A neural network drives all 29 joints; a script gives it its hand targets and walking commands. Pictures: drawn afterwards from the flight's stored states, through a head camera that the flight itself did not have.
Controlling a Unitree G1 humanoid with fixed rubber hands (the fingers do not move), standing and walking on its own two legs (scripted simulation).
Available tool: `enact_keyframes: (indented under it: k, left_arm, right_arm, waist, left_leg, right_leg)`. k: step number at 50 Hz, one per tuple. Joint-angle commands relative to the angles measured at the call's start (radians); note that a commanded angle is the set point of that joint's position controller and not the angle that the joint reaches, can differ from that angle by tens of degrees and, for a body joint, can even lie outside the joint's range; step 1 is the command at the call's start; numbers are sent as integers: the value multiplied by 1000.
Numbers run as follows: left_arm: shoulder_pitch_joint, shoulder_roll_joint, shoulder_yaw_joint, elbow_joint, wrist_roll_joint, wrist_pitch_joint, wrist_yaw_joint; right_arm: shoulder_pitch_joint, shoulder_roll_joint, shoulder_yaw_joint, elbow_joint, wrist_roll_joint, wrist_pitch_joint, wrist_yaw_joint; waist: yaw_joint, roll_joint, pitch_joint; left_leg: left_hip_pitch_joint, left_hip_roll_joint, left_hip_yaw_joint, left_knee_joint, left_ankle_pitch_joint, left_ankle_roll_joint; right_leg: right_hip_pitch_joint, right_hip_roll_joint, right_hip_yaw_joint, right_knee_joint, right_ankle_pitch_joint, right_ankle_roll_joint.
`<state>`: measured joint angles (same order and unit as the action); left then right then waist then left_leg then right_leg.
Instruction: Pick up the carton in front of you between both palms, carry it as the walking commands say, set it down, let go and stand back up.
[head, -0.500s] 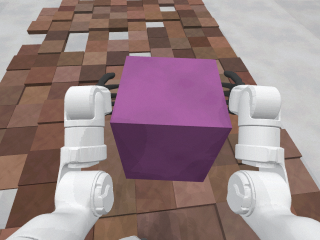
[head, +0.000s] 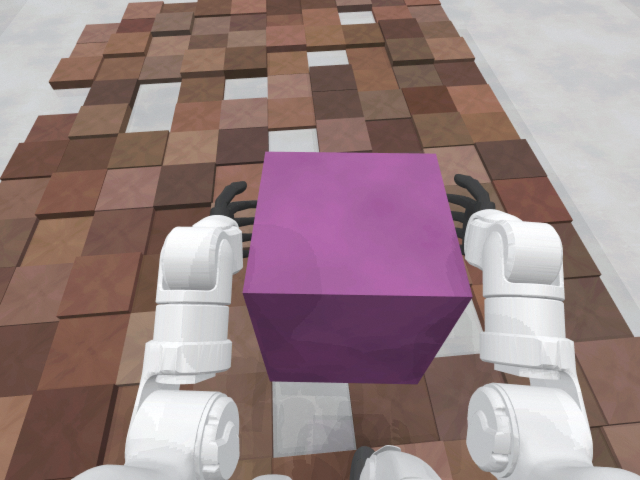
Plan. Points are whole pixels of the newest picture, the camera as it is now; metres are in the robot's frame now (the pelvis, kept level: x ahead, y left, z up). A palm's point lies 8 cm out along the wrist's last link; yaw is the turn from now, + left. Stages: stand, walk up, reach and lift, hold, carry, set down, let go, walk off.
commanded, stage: carry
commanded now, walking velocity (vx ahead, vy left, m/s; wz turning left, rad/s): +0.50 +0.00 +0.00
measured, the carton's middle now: (346, 276) +0.36 -0.01 +0.02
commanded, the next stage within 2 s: none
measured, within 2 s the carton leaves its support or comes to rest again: neither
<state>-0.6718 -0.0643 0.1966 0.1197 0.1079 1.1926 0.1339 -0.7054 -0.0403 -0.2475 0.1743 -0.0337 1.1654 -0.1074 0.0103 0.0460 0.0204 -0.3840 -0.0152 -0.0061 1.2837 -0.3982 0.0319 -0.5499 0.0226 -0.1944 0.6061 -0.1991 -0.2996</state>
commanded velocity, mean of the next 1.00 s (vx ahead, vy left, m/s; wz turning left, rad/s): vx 0.50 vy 0.00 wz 0.00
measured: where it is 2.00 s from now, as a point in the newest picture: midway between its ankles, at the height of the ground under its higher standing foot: (337, 177)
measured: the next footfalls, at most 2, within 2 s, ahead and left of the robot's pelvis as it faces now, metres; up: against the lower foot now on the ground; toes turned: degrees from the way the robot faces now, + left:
left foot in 0.28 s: +0.34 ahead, +0.16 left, -0.02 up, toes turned +5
right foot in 0.72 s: +0.64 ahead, -0.06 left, -0.01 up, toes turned -7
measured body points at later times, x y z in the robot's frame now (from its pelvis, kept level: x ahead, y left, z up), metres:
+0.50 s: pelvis +0.31 +0.07 +0.01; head +0.32 +0.10 +0.46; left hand +0.70 +0.22 +0.17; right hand +0.69 -0.08 +0.18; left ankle +0.30 +0.15 -0.73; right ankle +0.28 -0.06 -0.63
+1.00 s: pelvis +0.60 -0.01 +0.02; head +0.66 -0.01 +0.47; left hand +0.96 +0.15 +0.10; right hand +0.98 -0.15 +0.10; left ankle +0.68 +0.12 -0.65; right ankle +0.61 -0.06 -0.71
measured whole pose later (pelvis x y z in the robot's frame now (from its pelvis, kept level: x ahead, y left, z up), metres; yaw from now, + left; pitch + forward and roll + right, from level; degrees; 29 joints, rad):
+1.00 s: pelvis +0.60 -0.01 +0.02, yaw +1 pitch +5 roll +1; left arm -0.64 -0.04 0.22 0.11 0.06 1.20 0.14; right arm -0.66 0.01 -0.24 0.14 -0.08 1.18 -0.11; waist 0.01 0.00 0.04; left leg -0.70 0.04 0.07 0.96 -0.29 0.06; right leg -0.34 0.00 -0.18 0.50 -0.13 0.14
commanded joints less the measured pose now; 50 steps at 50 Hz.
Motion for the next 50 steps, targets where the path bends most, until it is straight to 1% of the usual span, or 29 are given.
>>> enact_keyframes:
  k: [1, 3, 5, 7, 9, 11, 13, 14, 15, 16, 17, 18, 20, 22, 24, 28, 32, 33, 35, 36, 37, 38, 39, 40, 41, 43, 45, 47, 50]
  left_arm:
    - [-788, -1073, -655, -218, -473, -45, -218]
    - [-783, -1086, -682, -261, -510, -44, -224]
    - [-760, -1087, -706, -276, -529, -39, -235]
    - [-737, -1065, -718, -268, -538, -35, -246]
    - [-741, -1037, -725, -262, -541, -31, -254]
    - [-758, -1003, -724, -254, -542, -23, -254]
    - [-787, -961, -709, -235, -537, -5, -245]
    - [-786, -937, -692, -209, -527, 8, -238]
    - [-791, -906, -666, -178, -514, 24, -231]
    - [-794, -904, -642, -151, -511, 52, -224]
    - [-798, -892, -630, -133, -509, 65, -219]
    - [-848, -910, -618, -127, -509, 72, -212]
    - [-896, -952, -599, -102, -502, 85, -199]
    - [-913, -974, -577, -94, -493, 95, -184]
    - [-890, -977, -554, -69, -477, 107, -166]
    - [-825, -963, -493, 24, -426, 121, -158]
    - [-816, -981, -450, 110, -404, 113, -175]
    - [-805, -991, -438, 129, -402, 109, -181]
    - [-784, -1008, -418, 174, -393, 96, -197]
    - [-761, -1013, -408, 204, -389, 84, -206]
    - [-760, -999, -394, 221, -370, 63, -214]
    - [-754, -1029, -409, 218, -388, 46, -225]
    - [-761, -1049, -404, 167, -411, 34, -232]
    - [-810, -1080, -435, 101, -433, 22, -237]
    - [-855, -1114, -477, 33, -457, 9, -239]
    - [-898, -1144, -533, -74, -496, -9, -238]
    - [-859, -1146, -568, -117, -509, -19, -237]
    - [-787, -1129, -593, -134, -499, -27, -236]
    - [-705, -1092, -633, -161, -476, -41, -236]
  right_arm:
    - [-706, 1212, 674, -149, 432, 10, 242]
    - [-659, 1194, 682, -176, 406, 5, 218]
    - [-604, 1159, 682, -193, 369, 0, 200]
    - [-573, 1128, 685, -199, 342, 0, 191]
    - [-572, 1099, 689, -200, 327, 3, 187]
    - [-594, 1056, 683, -205, 327, 15, 188]
    - [-613, 1004, 658, -189, 334, 39, 192]
    - [-603, 970, 634, -159, 336, 56, 194]
    - [-595, 932, 610, -121, 331, 73, 196]
    - [-609, 882, 580, -74, 317, 79, 192]
    - [-591, 894, 567, -66, 332, 88, 193]
    - [-647, 906, 562, -100, 352, 95, 197]
    - [-767, 959, 569, -156, 405, 107, 210]
    - [-846, 992, 566, -184, 440, 120, 219]
    - [-837, 1002, 546, -160, 447, 135, 224]
    - [-805, 1015, 508, -65, 430, 150, 232]
    - [-835, 1068, 500, 20, 420, 131, 242]
    - [-825, 1081, 494, 43, 418, 122, 244]
    - [-814, 1113, 490, 79, 408, 102, 246]
    - [-797, 1128, 489, 97, 399, 93, 247]
    - [-825, 1163, 487, 93, 398, 86, 247]
    - [-838, 1170, 500, 67, 396, 76, 247]
    - [-862, 1199, 513, 54, 400, 64, 243]
    - [-863, 1226, 524, 27, 403, 53, 237]
    - [-863, 1240, 540, -8, 405, 45, 227]
    - [-821, 1255, 572, -67, 401, 32, 209]
    - [-751, 1246, 598, -103, 389, 21, 197]
    - [-692, 1243, 632, -121, 377, 9, 194]
    - [-617, 1238, 685, -134, 382, -11, 203]
  waist:
    - [48, -128, -600]
    - [42, -149, -598]
    - [39, -154, -563]
    - [56, -214, -560]
    - [64, -243, -547]
    - [65, -223, -520]
    - [24, -173, -489]
    - [-21, -124, -502]
    - [-55, -6, -520]
    - [-45, 307, -585]
    - [-65, 304, -559]
    - [-72, 195, -522]
    - [-73, 130, -492]
    - [-61, 151, -515]
    - [-67, 164, -523]
    - [-84, 116, -474]
    - [-82, 135, -344]
    - [-79, 144, -344]
    - [-16, 146, -398]
    - [27, 75, -467]
    - [40, -118, -598]
    - [63, -311, -617]
    - [58, -288, -610]
    - [63, -206, -604]
    - [52, -138, -586]
    - [5, -125, -541]
    - [-17, -128, -508]
    - [0, -145, -492]
    - [11, -133, -509]
  left_leg:
    - [-337, 82, -71, 58, 16, 2]
    - [-320, 95, -50, -55, 5, -21]
    - [-265, 101, -21, -338, -44, -45]
    - [-186, 77, 39, -480, 76, -46]
    - [-140, 71, 63, -576, 287, -39]
    - [-59, 53, 85, -695, 362, -31]
    - [88, 49, 117, -844, 507, -31]
    - [246, 44, 152, -894, 470, -35]
    - [417, 78, 135, -844, 412, -41]
    - [621, 313, -295, -824, 484, 59]
    - [654, 371, -494, -923, 332, 100]
    - [636, 353, -474, -945, 300, 94]
    - [602, 307, -337, -907, 490, 97]
    - [565, 261, -216, -889, 571, 105]
    - [601, 245, -177, -870, 612, 126]
    - [625, 243, -153, -870, 567, 173]
    - [390, 141, 11, -910, 594, 149]
    - [332, 148, 34, -913, 643, 149]
    - [294, 153, 99, -745, 753, 119]
    - [242, 106, 148, -540, 747, 85]
    - [-46, 32, 114, -211, 594, 40]
    - [-299, -94, 87, 54, 71, 23]
    - [-392, -60, 4, 175, -32, 36]
    - [-417, -21, -17, 215, -27, 34]
    - [-422, 19, -32, 171, 9, 44]
    - [-369, 62, -33, 65, 56, 44]
    - [-345, 74, 0, -120, -10, 30]
    - [-312, 66, 57, -296, -2, 27]
    - [-342, 75, 77, -400, 255, 27]
  right_leg:
    - [694, -305, 461, -190, 200, 0]
    - [640, -277, 385, -185, 157, 9]
    - [565, -265, 318, -204, 158, 11]
    - [531, -251, 269, -194, 237, 14]
    - [529, -209, 195, -143, 265, 49]
    - [484, -193, 170, -97, 200, 75]
    - [414, -187, 134, 6, 105, 109]
    - [338, -160, 100, 120, 85, 140]
    - [205, -114, 65, 295, 11, 185]
    - [-36, -35, 81, 497, -238, 265]
    - [-203, -8, 134, 608, -376, 285]
    - [-240, -30, 174, 645, -323, 286]
    - [-275, -75, 170, 636, -219, 284]
    - [-237, -90, 172, 580, -151, 292]
    - [-288, -87, 160, 581, -102, 295]
    - [-396, -96, 143, 493, -72, 303]
    - [-129, -64, 69, 56, 154, 288]
    - [-31, -30, 8, 29, 186, 275]
    - [190, -11, -11, -45, 223, 255]
    - [387, 16, -25, -85, 186, 249]
    - [692, -206, 361, -85, 95, 128]
    - [820, -355, 702, -202, 182, 62]
    - [839, -342, 685, -195, 252, 79]
    - [795, -348, 626, -169, 298, 99]
    - [736, -338, 582, -170, 233, 115]
    - [583, -303, 495, -222, 16, 148]
    - [537, -320, 434, -280, -3, 136]
    - [537, -329, 365, -297, 209, 118]
    - [691, -334, 326, -280, 514, 134]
